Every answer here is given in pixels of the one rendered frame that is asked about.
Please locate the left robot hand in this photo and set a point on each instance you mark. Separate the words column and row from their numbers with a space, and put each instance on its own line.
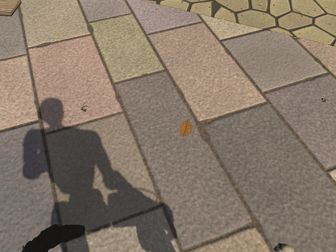
column 53, row 236

